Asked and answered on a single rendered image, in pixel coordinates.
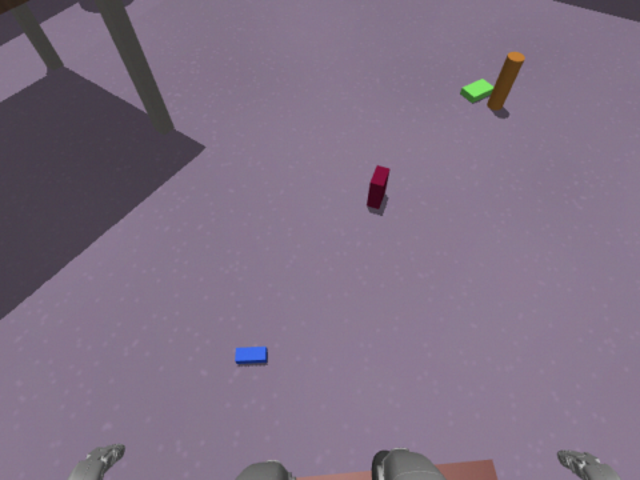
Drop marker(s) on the table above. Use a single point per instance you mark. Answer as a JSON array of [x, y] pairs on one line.
[[121, 30]]

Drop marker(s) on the right robot hand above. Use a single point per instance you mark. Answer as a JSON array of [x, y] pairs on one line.
[[586, 466]]

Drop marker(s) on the right robot foot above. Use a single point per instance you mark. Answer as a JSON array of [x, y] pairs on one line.
[[377, 461]]

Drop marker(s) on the left robot hand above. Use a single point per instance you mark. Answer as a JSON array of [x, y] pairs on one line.
[[98, 462]]

